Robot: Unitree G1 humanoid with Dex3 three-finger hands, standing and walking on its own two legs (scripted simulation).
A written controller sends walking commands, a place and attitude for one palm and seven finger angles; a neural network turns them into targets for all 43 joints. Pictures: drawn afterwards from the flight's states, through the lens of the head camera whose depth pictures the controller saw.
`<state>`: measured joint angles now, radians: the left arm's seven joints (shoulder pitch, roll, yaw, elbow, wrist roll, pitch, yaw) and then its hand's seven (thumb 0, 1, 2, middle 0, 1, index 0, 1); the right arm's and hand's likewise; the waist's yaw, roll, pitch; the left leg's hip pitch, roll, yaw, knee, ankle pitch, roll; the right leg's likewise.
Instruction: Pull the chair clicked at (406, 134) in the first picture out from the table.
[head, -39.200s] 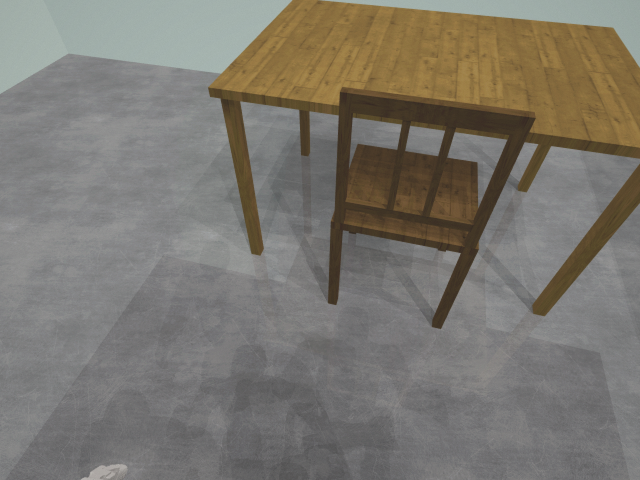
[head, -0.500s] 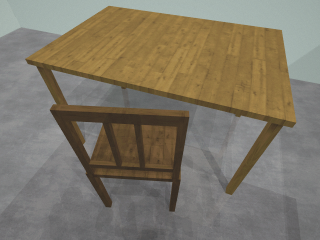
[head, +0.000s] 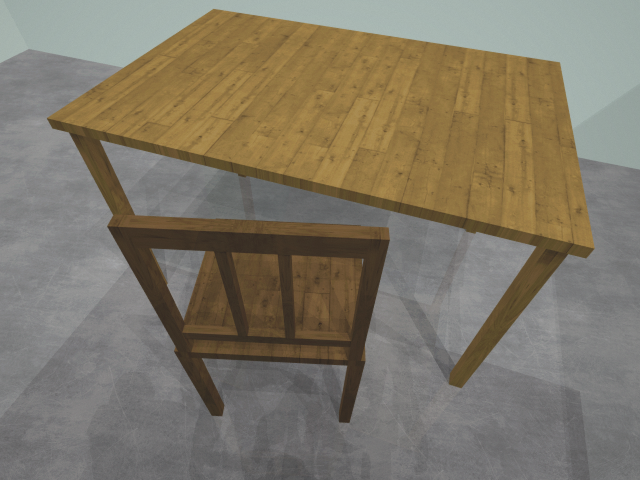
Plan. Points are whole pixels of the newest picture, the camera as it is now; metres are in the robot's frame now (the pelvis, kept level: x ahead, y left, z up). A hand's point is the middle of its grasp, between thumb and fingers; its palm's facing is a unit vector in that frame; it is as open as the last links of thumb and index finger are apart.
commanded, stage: look again from close up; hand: left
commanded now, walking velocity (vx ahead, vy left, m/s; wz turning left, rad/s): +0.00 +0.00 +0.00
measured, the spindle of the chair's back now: (234, 294) +0.43 +0.18 -0.11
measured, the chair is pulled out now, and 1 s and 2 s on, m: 0.13 0.13 0.13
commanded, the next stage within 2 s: raise the hand toward the chair's back in 1.08 s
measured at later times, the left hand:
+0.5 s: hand out of the picture +0.00 +0.17 -0.17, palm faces +0.02 -0.98 -0.18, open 7.4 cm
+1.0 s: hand out of the picture -0.01 +0.17 -0.17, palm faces +0.02 -0.98 -0.17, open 7.4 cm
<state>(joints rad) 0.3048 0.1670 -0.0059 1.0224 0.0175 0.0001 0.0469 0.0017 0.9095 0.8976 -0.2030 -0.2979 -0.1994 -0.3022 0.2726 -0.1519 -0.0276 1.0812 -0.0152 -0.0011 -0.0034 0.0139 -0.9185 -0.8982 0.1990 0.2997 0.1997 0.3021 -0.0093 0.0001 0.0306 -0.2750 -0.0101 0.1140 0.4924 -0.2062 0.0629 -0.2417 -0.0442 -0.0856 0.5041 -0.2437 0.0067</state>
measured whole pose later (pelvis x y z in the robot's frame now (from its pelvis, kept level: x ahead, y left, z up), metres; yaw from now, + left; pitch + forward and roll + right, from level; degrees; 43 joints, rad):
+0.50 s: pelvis +0.01 +0.01 +0.00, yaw +0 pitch -2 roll +0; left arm 0.33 0.14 -0.02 1.09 0.02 -0.01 0.05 0.00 0.90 0.90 -0.20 -0.30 -0.20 -0.30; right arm 0.26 -0.15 -0.02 1.15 -0.01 -0.01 -0.01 0.01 -0.92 -0.90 0.20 0.30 0.20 0.30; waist 0.00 -0.01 0.02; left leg -0.22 -0.03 0.12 0.44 -0.20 0.07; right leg -0.19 -0.06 -0.07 0.46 -0.23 0.02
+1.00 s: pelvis +0.01 +0.01 +0.00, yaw -1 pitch -1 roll +0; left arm 0.34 0.12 -0.01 1.10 0.02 -0.01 0.05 0.00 0.90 0.90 -0.20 -0.30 -0.20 -0.30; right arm 0.29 -0.11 -0.02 1.16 -0.01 -0.02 -0.01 0.01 -0.91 -0.90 0.20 0.30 0.20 0.30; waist 0.00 0.00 0.03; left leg -0.22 -0.03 0.13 0.43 -0.19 0.08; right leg -0.20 -0.06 -0.07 0.45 -0.23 0.03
